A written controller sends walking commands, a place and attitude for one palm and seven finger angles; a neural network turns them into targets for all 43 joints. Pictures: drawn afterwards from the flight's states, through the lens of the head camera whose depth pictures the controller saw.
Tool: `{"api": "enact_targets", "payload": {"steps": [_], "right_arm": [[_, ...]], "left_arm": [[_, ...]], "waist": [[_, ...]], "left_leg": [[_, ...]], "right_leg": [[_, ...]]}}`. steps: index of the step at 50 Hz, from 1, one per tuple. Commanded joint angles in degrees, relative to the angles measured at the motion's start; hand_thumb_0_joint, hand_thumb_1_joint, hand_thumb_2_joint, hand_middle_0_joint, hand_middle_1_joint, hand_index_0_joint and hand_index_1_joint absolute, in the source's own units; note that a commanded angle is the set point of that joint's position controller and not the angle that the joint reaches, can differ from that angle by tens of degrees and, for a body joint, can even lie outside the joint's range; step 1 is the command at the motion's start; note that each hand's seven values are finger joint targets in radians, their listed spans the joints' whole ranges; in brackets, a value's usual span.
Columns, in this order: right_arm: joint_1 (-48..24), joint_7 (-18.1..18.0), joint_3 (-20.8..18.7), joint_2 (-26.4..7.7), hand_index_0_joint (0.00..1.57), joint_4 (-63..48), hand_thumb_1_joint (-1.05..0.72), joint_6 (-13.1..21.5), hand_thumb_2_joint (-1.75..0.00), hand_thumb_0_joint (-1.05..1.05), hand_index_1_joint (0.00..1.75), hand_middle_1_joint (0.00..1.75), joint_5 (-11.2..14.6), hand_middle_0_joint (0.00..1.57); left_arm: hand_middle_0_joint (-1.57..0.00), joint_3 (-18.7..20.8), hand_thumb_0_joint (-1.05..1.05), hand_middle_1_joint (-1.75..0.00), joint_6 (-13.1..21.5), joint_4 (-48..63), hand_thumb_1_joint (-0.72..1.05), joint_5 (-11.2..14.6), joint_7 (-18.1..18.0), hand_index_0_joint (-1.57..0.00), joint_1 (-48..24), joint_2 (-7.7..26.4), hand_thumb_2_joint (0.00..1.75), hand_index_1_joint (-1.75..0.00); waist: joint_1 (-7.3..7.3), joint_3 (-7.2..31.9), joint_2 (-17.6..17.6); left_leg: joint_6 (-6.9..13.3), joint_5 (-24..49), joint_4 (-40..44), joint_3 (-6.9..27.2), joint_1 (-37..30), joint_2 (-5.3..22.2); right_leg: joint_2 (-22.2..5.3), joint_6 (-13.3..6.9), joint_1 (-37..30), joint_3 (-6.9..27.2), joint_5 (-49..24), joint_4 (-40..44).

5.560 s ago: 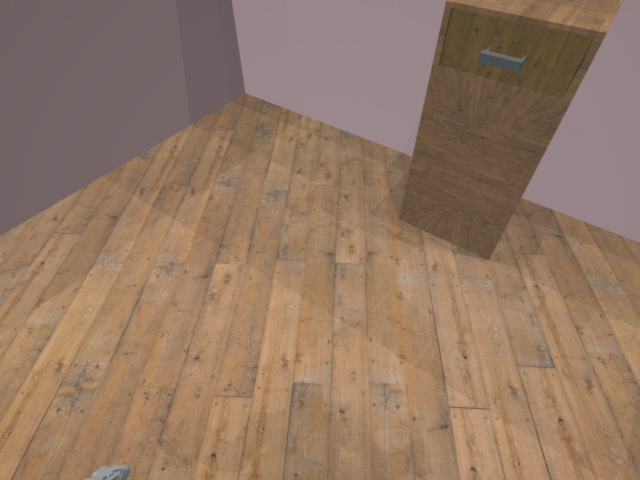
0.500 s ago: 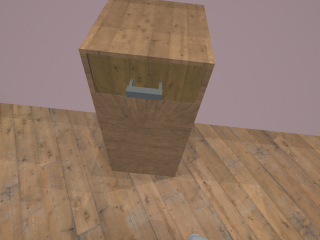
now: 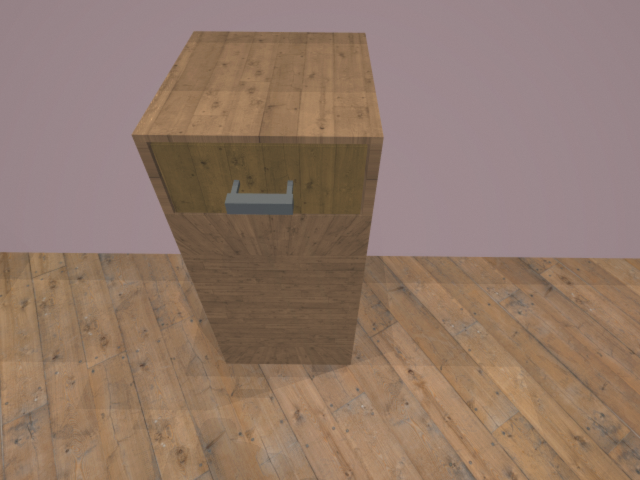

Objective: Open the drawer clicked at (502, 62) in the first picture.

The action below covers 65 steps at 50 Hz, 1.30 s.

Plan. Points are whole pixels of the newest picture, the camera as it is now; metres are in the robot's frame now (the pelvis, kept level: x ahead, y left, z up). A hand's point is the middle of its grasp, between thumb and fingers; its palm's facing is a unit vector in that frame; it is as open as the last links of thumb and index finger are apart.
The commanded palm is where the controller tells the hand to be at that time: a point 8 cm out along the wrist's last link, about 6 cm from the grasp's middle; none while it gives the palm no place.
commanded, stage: come to a stop and stand still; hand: left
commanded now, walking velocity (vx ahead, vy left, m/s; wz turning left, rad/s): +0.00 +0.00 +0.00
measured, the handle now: (261, 194) +0.57 +0.13 +0.02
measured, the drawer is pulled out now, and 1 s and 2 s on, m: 0.00 0.00 0.00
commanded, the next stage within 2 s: look again from close up in 0.42 s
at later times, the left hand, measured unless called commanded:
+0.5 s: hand out of the picture -0.03 +0.10 -0.17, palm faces +0.07 -0.99 -0.13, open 7.4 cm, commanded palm none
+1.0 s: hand out of the picture +0.01 +0.18 -0.18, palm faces +0.05 -0.98 -0.20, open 7.4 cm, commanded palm none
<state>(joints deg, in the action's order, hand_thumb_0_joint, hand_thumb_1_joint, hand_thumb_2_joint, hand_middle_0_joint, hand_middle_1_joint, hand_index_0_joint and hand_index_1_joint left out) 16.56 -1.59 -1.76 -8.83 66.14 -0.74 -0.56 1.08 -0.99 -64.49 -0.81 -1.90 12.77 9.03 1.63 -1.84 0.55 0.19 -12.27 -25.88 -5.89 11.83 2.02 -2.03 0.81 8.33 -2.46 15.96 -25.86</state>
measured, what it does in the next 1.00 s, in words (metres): stands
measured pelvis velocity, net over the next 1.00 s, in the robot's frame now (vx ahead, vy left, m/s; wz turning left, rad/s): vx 0.00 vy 0.00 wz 0.01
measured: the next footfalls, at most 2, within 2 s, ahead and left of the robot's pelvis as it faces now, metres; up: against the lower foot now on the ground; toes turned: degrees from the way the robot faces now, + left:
right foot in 1.86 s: +0.13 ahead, -0.23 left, +0.00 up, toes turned -5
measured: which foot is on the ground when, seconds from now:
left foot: down 0.00-1.00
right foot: down 0.00-1.00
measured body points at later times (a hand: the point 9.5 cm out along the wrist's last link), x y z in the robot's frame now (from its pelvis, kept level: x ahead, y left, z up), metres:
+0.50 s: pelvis +0.01 -0.04 +0.00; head +0.03 -0.05 +0.45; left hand -0.03 +0.15 -0.16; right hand -0.01 -0.25 -0.17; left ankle +0.02 +0.11 -0.74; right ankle -0.02 -0.12 -0.74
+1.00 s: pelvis +0.00 +0.00 -0.01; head -0.01 +0.01 +0.44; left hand +0.01 +0.23 -0.16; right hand +0.04 -0.23 -0.15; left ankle +0.01 +0.11 -0.74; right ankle -0.02 -0.12 -0.74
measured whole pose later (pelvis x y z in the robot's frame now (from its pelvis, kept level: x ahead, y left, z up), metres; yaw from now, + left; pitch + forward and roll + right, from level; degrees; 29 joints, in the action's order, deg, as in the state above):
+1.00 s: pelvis +0.00 +0.00 -0.01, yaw +1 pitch -2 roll +0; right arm 15.0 -1.5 0.2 -9.7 60.1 0.7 -1.0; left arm 0.3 0.0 -60.3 -1.1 -1.9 17.2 10.1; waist -0.4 0.2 -0.6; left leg 1.2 -15.8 -30.5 -3.8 12.9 0.8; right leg -2.0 0.8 9.3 -3.1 18.1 -29.3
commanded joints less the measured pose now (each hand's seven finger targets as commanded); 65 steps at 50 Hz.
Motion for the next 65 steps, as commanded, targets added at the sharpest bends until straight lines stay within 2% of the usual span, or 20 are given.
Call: {"api": "enact_targets", "payload": {"steps": [1, 3, 9, 17, 24, 25, 26, 27, 28, 29, 30, 32, 34, 39, 42, 54, 57, 61, 63, 65], "right_arm": [[3.5, 0.0, 0.2, -3.2, 0.2, -0.9, -0.9, 0.6, -0.9, 0.0, 0.3, 0.3, -0.3, 0.2], [4.0, 0.0, 0.5, -3.1, 0.2, -0.1, -0.9, 0.7, -0.9, 0.0, 0.3, 0.3, -0.3, 0.2], [5.2, -0.1, 0.7, -2.3, 0.2, 0.5, -0.9, 0.5, -0.9, 0.0, 0.3, 0.3, -0.3, 0.2], [5.1, -0.4, 0.7, -1.7, 0.2, 0.6, -0.9, 0.5, -0.9, 0.0, 0.3, 0.3, -0.1, 0.2], [4.5, -0.7, 0.8, -1.7, 0.2, 0.1, -0.9, 0.8, -0.9, 0.0, 0.3, 0.3, 0.0, 0.2], [4.1, -0.8, 0.8, -1.8, 0.2, 0.1, -0.9, 1.0, -0.9, 0.0, 0.3, 0.3, 0.0, 0.2], [-4.0, -0.1, 0.6, -3.6, 0.2, -4.8, -0.9, 2.1, -0.9, 0.0, 0.3, 0.3, 0.4, 0.2], [-1.7, 0.2, 1.0, -2.2, 0.2, -8.2, -0.9, 1.4, -0.9, 0.0, 0.3, 0.3, 0.2, 0.2], [2.2, 0.1, 1.0, -0.3, 0.2, -8.2, -0.9, 1.9, -0.9, 0.0, 0.3, 0.3, 0.1, 0.2], [3.6, -0.1, 0.8, -1.0, 0.2, -7.7, -0.9, 2.2, -0.9, 0.0, 0.3, 0.3, 0.0, 0.2], [3.9, -0.3, 0.8, -1.8, 0.2, -7.1, -0.9, 2.2, -0.9, 0.0, 0.3, 0.3, 0.2, 0.2], [4.3, -0.4, 0.7, -3.0, 0.2, -7.0, -0.9, 2.1, -0.9, 0.0, 0.3, 0.3, -0.1, 0.2], [3.5, -0.6, 0.9, -3.7, 0.2, -6.9, -0.9, 2.0, -0.9, 0.0, 0.3, 0.3, -0.2, 0.2], [2.2, -0.5, 0.9, -5.2, 0.2, -7.8, -0.9, 1.8, -0.9, 0.0, 0.3, 0.3, -0.3, 0.2], [1.5, -0.3, 1.0, -5.7, 0.2, -8.0, -0.9, 1.9, -0.9, 0.0, 0.3, 0.3, -0.3, 0.2], [1.7, 0.1, 1.3, -7.1, 0.2, -7.4, -0.9, 2.0, -0.9, 0.0, 0.3, 0.3, -0.4, 0.2], [3.3, 0.0, 0.7, -8.4, 0.2, -6.6, -0.9, 1.7, -0.9, 0.0, 0.3, 0.3, -0.6, 0.2], [4.4, -0.8, -0.8, -10.3, 0.2, -7.1, -0.9, 1.0, -0.9, 0.0, 0.3, 0.3, -1.0, 0.2], [4.7, -1.0, -1.2, -10.3, 0.2, -7.4, -0.9, 1.1, -0.9, 0.0, 0.3, 0.3, -1.1, 0.2], [4.3, -1.1, -1.5, -10.0, 0.2, -7.6, -0.9, 1.1, -0.9, 0.0, 0.3, 0.3, -1.1, 0.2]], "left_arm": [[-0.2, -0.1, 0.0, -0.3, 1.2, 0.8, 0.9, 0.5, -0.2, -0.2, 3.1, 5.3, 0.9, -0.3], [-0.2, -0.1, 0.0, -0.3, 1.2, 0.9, 0.9, 0.6, -0.3, -0.2, 3.8, 5.0, 0.9, -0.3], [-0.2, 0.0, 0.0, -0.3, 1.4, 1.0, 0.9, 0.6, -0.4, -0.2, 5.7, 4.4, 0.9, -0.3], [-0.2, 0.0, 0.0, -0.3, 1.7, 0.4, 0.9, 0.6, -0.6, -0.2, 8.1, 3.1, 0.9, -0.3], [-0.2, -0.1, 0.0, -0.3, 2.0, -0.4, 0.9, 0.5, -0.6, -0.2, 9.6, 2.1, 0.9, -0.3], [-0.2, -0.1, 0.0, -0.3, 2.1, -0.6, 0.9, 0.5, -0.6, -0.2, 10.1, 1.9, 0.9, -0.3], [-0.2, 0.2, 0.0, -0.3, 3.8, -1.7, 0.9, -0.6, -2.7, -0.2, 14.9, 4.6, 0.9, -0.3], [-0.2, 0.2, 0.0, -0.3, 4.5, 0.0, 0.9, -0.6, -2.5, -0.2, 13.0, 7.0, 0.9, -0.3], [-0.2, 0.1, 0.0, -0.3, 4.5, 1.2, 0.9, -0.5, -2.3, -0.2, 13.1, 5.4, 0.9, -0.3], [-0.2, -0.2, 0.0, -0.3, 4.4, 1.9, 0.9, -0.2, -2.1, -0.2, 11.9, 4.3, 0.9, -0.3], [-0.2, -0.3, 0.0, -0.3, 4.2, 2.2, 0.9, 0.0, -1.8, -0.2, 11.9, 3.8, 0.9, -0.3], [-0.2, -0.4, 0.0, -0.3, 3.4, 2.9, 0.9, -0.2, -1.6, -0.2, 11.0, 2.8, 0.9, -0.3], [-0.2, -0.3, 0.0, -0.3, 3.0, 3.0, 0.9, -0.3, -1.3, -0.2, 11.5, 3.0, 0.9, -0.3], [-0.2, -0.4, 0.0, -0.3, 2.1, 3.9, 0.9, -0.2, -0.8, -0.2, 10.4, 3.7, 0.9, -0.3], [-0.2, -0.4, 0.0, -0.3, 1.8, 4.7, 0.9, -0.2, -0.5, -0.2, 9.7, 4.1, 0.9, -0.3], [-0.2, -0.6, 0.0, -0.3, 1.4, 5.3, 0.9, -0.2, 0.0, -0.2, 9.3, 5.2, 0.9, -0.3], [-0.2, -0.5, 0.0, -0.3, 0.9, 5.2, 0.9, -0.6, 0.4, -0.2, 10.1, 4.5, 0.9, -0.3], [-0.2, 0.1, 0.0, -0.3, 0.0, 6.7, 0.9, -1.3, 1.4, -0.2, 10.7, 3.3, 0.9, -0.3], [-0.2, 0.4, 0.0, -0.3, -0.2, 7.0, 0.9, -1.4, 1.8, -0.2, 11.1, 2.8, 0.9, -0.3], [-0.2, 0.7, 0.0, -0.3, -0.1, 7.0, 0.9, -1.4, 2.1, -0.2, 12.4, 2.2, 0.9, -0.3]], "waist": [[-0.25, -5.0, -6.6], [-0.67, -5.0, -3.6], [-0.91, -4.8, -4.1], [-1.0, -4.5, -2.1], [-1.02, -2.7, -1.3], [-1.21, -1.9, -1.0], [-4.62, -5.0, -4.4], [-0.65, -2.0, -4.0], [-0.1, 6.0, -6.5], [0.15, 9.4, -7.5], [-0.31, 9.1, -7.5], [-0.34, 3.1, -2.1], [-1.17, 0.1, 2.3], [-1.52, -1.4, -0.4], [-1.71, -2.1, 1.0], [-2.23, -3.1, 0.1], [-1.61, -3.3, 1.1], [-1.35, -4.7, 4.4], [-1.33, -4.0, 5.2], [-1.97, -3.3, 3.5]], "left_leg": [[-0.2, 1.1, 4.9, 4.6, -1.5, 3.6], [-0.1, 1.6, 5.6, 4.9, -1.0, 3.9], [-0.4, 1.6, 5.1, 4.3, -0.7, 3.8], [-0.5, 3.2, 4.1, 4.0, -2.5, 4.1], [-0.4, 6.7, 3.9, 4.2, -3.5, 4.6], [-0.3, 7.6, 3.7, 4.2, -3.9, 4.7], [-2.3, -1.0, -11.1, 1.9, 5.5, 3.7], [-1.3, -6.1, -10.3, 3.2, 6.4, 1.8], [0.4, -6.1, -8.2, 2.6, 4.6, 1.1], [0.9, -1.5, -5.5, 3.3, 2.2, 0.7], [1.1, 2.2, -4.2, 3.9, 0.6, 1.3], [1.6, 9.8, -3.3, 5.0, -0.6, 3.7], [1.6, 16.2, -3.5, 5.7, -0.2, 4.4], [2.2, 11.8, -1.2, 7.2, 1.3, 4.5], [2.4, 8.7, 0.6, 7.8, 2.4, 4.4], [2.9, -0.7, 6.0, 9.9, 4.9, 4.6], [3.9, -10.8, 9.6, 12.7, 4.9, 6.9], [7.0, -19.7, 13.1, 17.9, 5.1, 11.6], [8.1, -20.1, 12.9, 18.8, 5.0, 12.9], [7.6, -18.8, 10.6, 16.5, 7.1, 12.2]], "right_leg": [[-5.9, -2.5, 8.1, 6.5, 2.4, 10.7], [-5.0, -2.3, 7.0, 5.8, 1.3, 10.0], [-4.8, -2.6, 6.7, 6.3, 2.1, 10.9], [-4.3, -2.7, 7.4, 6.1, -0.3, 10.9], [-4.2, -2.6, 5.0, 5.4, -7.6, 9.5], [-4.3, -2.6, 4.4, 5.2, -9.9, 9.1], [-9.2, 1.7, 4.1, 11.8, -39.7, 8.2], [-11.6, 0.0, -1.5, 9.4, -55.2, 4.8], [-10.5, -2.9, -6.5, 7.2, -56.6, 0.3], [-8.7, -4.1, -8.3, 4.9, -54.1, -2.3], [-7.5, -4.0, -6.5, 4.8, -46.6, -2.2], [-5.0, -3.8, 0.6, 3.8, -30.5, -1.3], [-3.8, -3.7, 3.1, 3.5, -22.8, -0.9], [-3.1, -3.2, 4.0, 3.4, -11.9, 0.2], [-2.9, -2.9, 4.0, 3.4, -7.8, 0.9], [-3.2, -2.2, 3.3, 2.5, -2.8, 2.2], [-1.6, -2.2, 5.1, 0.2, 2.3, -0.4], [0.4, -2.7, 10.9, -1.6, 5.7, -5.6], [0.8, -2.9, 11.8, -1.6, 6.2, -7.2], [0.8, -3.0, 8.8, -1.1, 4.6, -3.8]]}}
